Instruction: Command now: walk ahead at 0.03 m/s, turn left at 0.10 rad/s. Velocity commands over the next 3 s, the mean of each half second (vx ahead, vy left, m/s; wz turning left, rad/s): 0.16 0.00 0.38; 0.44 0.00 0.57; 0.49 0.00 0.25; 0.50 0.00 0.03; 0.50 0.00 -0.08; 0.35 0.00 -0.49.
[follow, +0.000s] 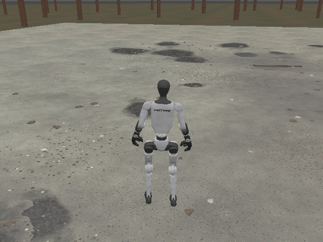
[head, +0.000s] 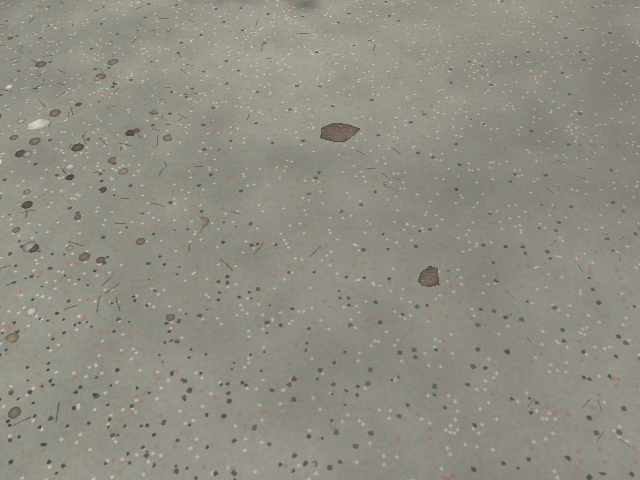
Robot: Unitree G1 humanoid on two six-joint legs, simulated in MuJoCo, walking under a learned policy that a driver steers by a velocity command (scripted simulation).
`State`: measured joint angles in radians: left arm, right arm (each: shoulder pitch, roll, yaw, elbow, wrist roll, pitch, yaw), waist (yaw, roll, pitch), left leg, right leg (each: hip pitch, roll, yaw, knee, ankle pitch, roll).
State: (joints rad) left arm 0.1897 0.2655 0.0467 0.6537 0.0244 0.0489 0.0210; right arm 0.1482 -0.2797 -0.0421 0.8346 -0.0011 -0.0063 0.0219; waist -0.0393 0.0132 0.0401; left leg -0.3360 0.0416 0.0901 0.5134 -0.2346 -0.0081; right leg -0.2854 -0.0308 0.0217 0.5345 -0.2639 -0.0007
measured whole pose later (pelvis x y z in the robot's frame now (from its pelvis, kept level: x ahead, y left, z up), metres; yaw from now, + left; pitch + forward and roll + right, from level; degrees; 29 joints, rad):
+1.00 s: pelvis +0.30 +0.09 +0.01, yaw +34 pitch +1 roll -3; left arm 0.21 0.26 0.07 0.77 0.01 -0.11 -0.01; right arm 0.27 -0.32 -0.08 0.69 0.03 -0.01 -0.01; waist 0.01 0.05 0.04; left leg -0.56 0.07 -0.05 1.17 -0.34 0.01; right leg -0.22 0.03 -0.09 0.37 -0.18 -0.02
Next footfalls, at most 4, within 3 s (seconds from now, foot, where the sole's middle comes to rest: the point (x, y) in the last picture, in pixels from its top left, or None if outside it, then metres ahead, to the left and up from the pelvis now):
0.34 left None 0.01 0.12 -0.77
0.80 right None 0.41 0.02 -0.77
1.28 left None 0.47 0.42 -0.77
1.80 right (155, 331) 0.86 0.43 -0.77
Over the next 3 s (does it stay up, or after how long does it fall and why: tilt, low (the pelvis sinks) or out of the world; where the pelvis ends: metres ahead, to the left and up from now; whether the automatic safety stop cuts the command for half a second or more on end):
stays up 1.15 0.76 -0.01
